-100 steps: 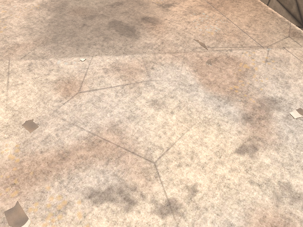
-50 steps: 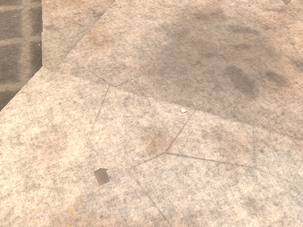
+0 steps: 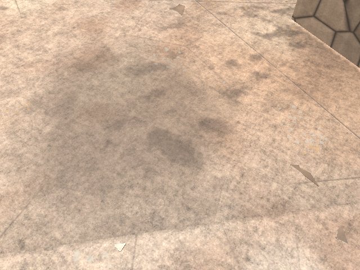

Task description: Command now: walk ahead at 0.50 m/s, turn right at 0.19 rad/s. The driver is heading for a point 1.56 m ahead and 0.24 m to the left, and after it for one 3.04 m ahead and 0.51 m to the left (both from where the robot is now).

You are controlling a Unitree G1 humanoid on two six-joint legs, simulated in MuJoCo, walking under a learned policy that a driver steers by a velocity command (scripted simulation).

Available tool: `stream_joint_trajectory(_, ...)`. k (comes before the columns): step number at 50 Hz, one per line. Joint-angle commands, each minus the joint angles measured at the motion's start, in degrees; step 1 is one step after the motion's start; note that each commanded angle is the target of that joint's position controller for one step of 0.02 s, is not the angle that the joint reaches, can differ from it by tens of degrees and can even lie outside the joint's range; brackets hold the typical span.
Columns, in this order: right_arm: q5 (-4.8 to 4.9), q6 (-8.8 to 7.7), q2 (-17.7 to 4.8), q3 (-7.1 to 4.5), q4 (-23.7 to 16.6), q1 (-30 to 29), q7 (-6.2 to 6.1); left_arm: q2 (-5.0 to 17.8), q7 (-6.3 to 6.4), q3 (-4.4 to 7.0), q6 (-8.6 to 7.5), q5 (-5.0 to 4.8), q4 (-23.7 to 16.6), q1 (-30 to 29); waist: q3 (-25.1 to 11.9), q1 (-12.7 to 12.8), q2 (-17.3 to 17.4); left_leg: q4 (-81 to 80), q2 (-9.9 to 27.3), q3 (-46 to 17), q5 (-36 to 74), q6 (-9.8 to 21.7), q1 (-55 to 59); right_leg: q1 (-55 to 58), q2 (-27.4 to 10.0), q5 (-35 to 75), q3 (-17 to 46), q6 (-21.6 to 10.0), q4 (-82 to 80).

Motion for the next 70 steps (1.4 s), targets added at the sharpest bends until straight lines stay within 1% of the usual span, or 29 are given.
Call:
stream_joint_trajectory(1, 0.74, -1.83, -5.67, -1.24, -0.22, 4.97, 0.24, 2.45, -0.65, 0.22, 0.43, 0.57, -2.82, 2.94, -2.62, 0.26, 8.20, -13.68, 14.50, -15.53, 11.61, 8.63, 8.61, -8.53, -3.00, 1.77, 1.33, 1.06, -1.29)
stream_joint_trajectory(8, 1.19, -1.33, -6.66, -1.53, 2.76, 9.51, 0.48, -0.61, -1.69, -2.16, 0.15, 0.10, -8.03, -13.36, 1.42, -2.44, 7.81, -17.86, 12.06, -7.35, 11.43, 8.18, 7.24, -9.39, -6.59, 14.37, -5.62, 3.17, -22.74)
stream_joint_trajectory(12, 1.08, -0.75, -8.03, -1.78, 4.35, 12.70, 0.45, 0.56, -1.21, -2.22, -0.17, -0.33, -9.53, -17.47, 1.89, -3.67, 7.51, -15.09, 14.13, -8.03, 15.53, 7.55, 9.74, -4.75, -5.30, 13.65, -7.20, 2.03, -29.49)
stream_joint_trajectory(14, 0.89, -0.27, -8.88, -1.95, 4.89, 12.71, 0.20, 1.19, -0.80, -1.92, -0.61, -0.24, -9.56, -16.08, 1.92, -2.43, 7.13, -11.48, 15.15, -9.58, 19.22, 7.15, 11.45, -1.45, -4.09, 10.49, -7.10, 1.07, -32.56)
stream_joint_trajectory(16, 1.30, 0.05, -8.81, -1.89, 5.18, 12.22, -0.03, 3.09, 0.16, -0.72, -1.76, 0.61, -5.58, -4.56, -3.27, 2.78, 3.63, 2.65, 11.59, -7.15, 25.87, 5.34, 8.86, 14.65, -2.17, 10.59, -6.81, -0.50, -39.35)
stream_joint_trajectory(17, 1.75, -0.17, -6.68, -1.25, 3.52, 11.34, 0.12, 7.29, 0.97, 0.61, -2.34, 1.85, -3.72, 5.47, -10.54, 7.00, -1.77, 17.92, 8.07, -4.37, 15.28, 3.74, 0.62, 28.06, -12.22, 4.09, 4.01, -3.26, -41.69)
stream_joint_trajectory(18, 2.79, -0.17, 0.39, 0.29, 1.40, 15.77, 0.09, 13.13, 1.48, 1.97, -1.94, 2.16, -3.65, 8.67, -16.36, 5.31, -13.29, 36.02, -0.35, 0.74, -17.67, 1.33, -17.21, 40.44, -28.07, -2.79, 26.44, -8.04, -47.31)
stream_joint_trajectory(19, 1.44, 0.65, -6.52, -1.55, 2.61, 14.70, -0.62, 10.57, 1.36, 1.80, -1.13, 0.10, -3.56, 7.80, -14.13, 5.60, -6.94, 42.87, 0.80, -4.45, -19.92, 2.17, -21.75, 35.09, -28.52, -6.99, 31.03, -9.51, -50.09)
stream_joint_trajectory(20, 1.35, 0.84, -7.12, -2.13, 2.10, 11.30, -0.34, 6.36, 1.23, 0.67, -1.15, -0.19, -4.07, 3.00, -6.77, 3.55, -3.29, 43.67, 3.40, -6.47, -14.97, 2.63, -23.03, 29.18, -25.51, -6.09, 23.10, -8.34, -51.14)
stream_joint_trajectory(21, 1.51, 0.92, -5.57, -1.90, 1.95, 9.56, 0.09, 3.50, 0.98, 0.02, -1.62, -0.38, -4.21, -0.31, -2.89, 2.15, -2.65, 41.59, 5.17, -6.32, -10.89, 2.31, -21.68, 23.45, -22.73, 0.01, 16.12, -6.97, -53.22)
stream_joint_trajectory(23, 0.49, 2.29, -4.49, -2.12, 2.51, 9.79, 0.79, 1.10, 1.31, -0.53, -2.51, -0.60, -3.70, -2.26, -0.55, -0.38, -4.04, 39.08, 6.74, -5.92, -7.81, 1.19, -18.11, 17.80, -18.76, 9.04, 6.96, -4.22, -55.19)
stream_joint_trajectory(28, 0.30, 4.24, -2.28, -2.24, 0.14, 4.14, 2.03, 2.04, 1.70, 0.18, -3.92, -1.16, -1.32, 1.45, 0.81, -1.60, -1.57, 36.58, 7.29, -4.98, 0.39, -0.21, -22.27, 17.79, -18.12, 23.67, -3.39, -4.48, -56.47)
stream_joint_trajectory(33, 0.11, 4.09, -1.19, -1.31, -4.03, -6.51, 3.15, 2.35, 1.70, 0.22, -3.78, -1.11, 0.41, 3.17, 3.72, -0.02, -1.29, 20.92, 6.64, -1.49, 11.33, 0.07, -21.45, 16.98, -16.18, 27.24, -11.39, -3.83, -56.34)
stream_joint_trajectory(37, -0.22, 4.20, -1.84, -1.01, -6.57, -11.36, 3.96, 4.48, 2.11, 0.91, -3.01, -0.73, 2.31, 6.23, 3.80, 1.29, -1.95, 14.72, 5.09, 2.95, 8.01, 2.03, -17.41, 21.27, -17.66, 32.55, -15.22, -3.23, -53.57)
stream_joint_trajectory(40, -0.57, 4.25, -3.59, -1.70, -6.99, -9.76, 3.49, 6.19, 2.65, 1.33, -2.14, -0.76, 2.97, 5.68, 2.60, -0.08, -2.80, 11.23, 1.64, 5.48, 0.14, 4.89, -11.28, 25.01, -18.00, 47.97, -17.75, -2.45, -47.03)
stream_joint_trajectory(42, -0.88, 4.12, -6.07, -3.06, -3.21, 3.16, 2.66, 7.83, 3.09, 1.86, -1.38, -0.49, 1.75, 1.50, -4.42, -6.24, -2.94, 12.28, -0.69, 4.01, -3.47, 8.67, -0.29, 25.20, -19.01, 61.40, -18.37, -1.64, -29.95)
stream_joint_trajectory(43, -1.03, 3.36, -7.86, -4.16, -0.96, 10.98, 1.70, 8.08, 2.83, 1.87, -0.56, -0.76, 1.35, 2.11, -8.95, -9.57, 2.15, 3.41, -1.77, 1.15, -6.98, 10.80, 10.76, 19.22, -16.06, 49.12, -19.83, -0.06, -14.09)
stream_joint_trajectory(44, -1.35, 3.08, -15.10, -5.89, -1.43, 11.47, 0.89, 1.30, 2.04, 0.44, -0.52, -0.88, -1.12, 8.15, -14.43, -5.71, 16.43, 3.20, 15.38, -23.62, -2.12, 17.76, 30.22, -3.22, -9.34, 6.59, -19.01, 2.92, 6.76)
stream_joint_trajectory(45, 1.22, 3.30, -15.72, -6.03, -3.42, 10.59, 0.82, 3.92, 1.37, 0.98, -1.09, -0.46, -3.03, 4.66, -18.47, -6.49, 15.08, -6.20, 21.38, -46.36, -0.28, 23.99, 35.80, -17.58, -0.74, -14.04, -7.79, 4.86, 16.85)
stream_joint_trajectory(46, 1.72, 3.66, -14.28, -5.67, -2.85, 9.31, 0.28, 5.81, 1.10, 1.45, -1.74, -0.66, -4.56, -2.19, -10.43, -7.06, 7.59, -7.92, 19.60, -36.90, 4.41, 21.64, 30.65, -22.37, -5.06, -7.29, -2.63, 4.69, 15.02)
stream_joint_trajectory(47, 1.93, 3.54, -11.85, -5.05, -2.43, 6.40, 0.15, 5.50, 1.00, 1.32, -2.30, -1.29, -4.65, -2.73, -4.78, -4.57, 4.75, -8.27, 18.18, -30.17, 11.33, 19.41, 22.05, -19.35, -7.48, -2.06, -2.51, 4.68, 8.95)
stream_joint_trajectory(48, 1.95, 3.35, -10.09, -4.57, -2.33, 4.14, 0.09, 5.13, 1.14, 1.38, -2.03, -0.93, -3.82, -1.92, -1.81, -2.02, 2.55, -8.78, 15.32, -24.62, 17.93, 16.93, 15.44, -14.98, -9.24, -0.49, -2.18, 4.97, 3.58)
stream_joint_trajectory(51, 1.66, 1.85, -6.37, -3.04, -2.16, 2.47, 0.35, 2.92, 0.35, 1.03, 1.19, 0.94, -1.23, 2.64, -3.16, 0.84, 2.98, -12.46, 11.48, -16.99, 20.11, 14.12, 8.84, -6.01, -9.92, 1.19, -3.49, 5.88, -3.69)
stream_joint_trajectory(54, 0.69, 0.74, -8.99, -3.57, 0.17, 6.14, 0.34, 1.65, -0.59, 0.71, 2.33, 0.13, -1.43, -0.47, -1.29, -0.50, 4.01, -15.34, 11.02, -12.57, 20.16, 12.93, 8.60, -8.58, -10.53, 10.31, -4.46, 4.92, -7.01)
stream_joint_trajectory(57, 1.18, -1.00, -8.69, -3.24, 2.89, 9.95, 0.18, 4.20, -0.82, 2.05, 1.54, -1.07, -3.44, -8.09, 2.86, -2.49, 5.39, -17.88, 11.44, -12.38, 12.40, 10.26, 15.19, -19.18, -10.63, 18.56, -0.15, 3.78, -14.61)
stream_joint_trajectory(61, 0.83, -2.11, -8.32, -2.75, 3.94, 8.22, -0.98, 2.91, -1.42, 1.98, 0.68, -0.69, -3.16, -11.46, 3.19, -2.72, 4.80, -15.61, 10.19, -5.87, 5.28, 8.01, 13.36, -15.42, -5.94, 33.21, 1.30, 2.94, -24.90)
stream_joint_trajectory(63, 0.71, -2.39, -7.64, -2.31, 4.63, 8.58, -1.62, 2.50, -1.68, 1.81, 0.41, -0.46, -3.30, -13.12, 4.03, -2.85, 5.24, -13.20, 11.06, -4.59, 5.63, 7.81, 12.75, -14.80, -5.61, 37.28, 0.80, 2.09, -26.21)
stream_joint_trajectory(67, -0.91, -2.81, -7.53, -1.88, 6.57, 12.69, -2.82, 2.09, -2.27, 1.44, -0.07, 0.11, -5.32, -18.33, 7.10, -5.35, 3.40, -5.92, 12.87, -3.52, 6.25, 7.68, 18.87, -20.00, -6.12, 38.52, -0.39, 0.31, -32.20)
stream_joint_trajectory(70, -0.79, -2.14, -6.80, -1.06, 8.36, 15.86, -2.93, -0.32, -2.78, 0.19, -0.23, 0.32, -7.13, -22.96, 9.25, -8.00, 2.61, -0.89, 12.42, -1.58, 10.84, 6.46, 20.61, -16.78, -5.71, 40.54, -4.79, -0.64, -41.56)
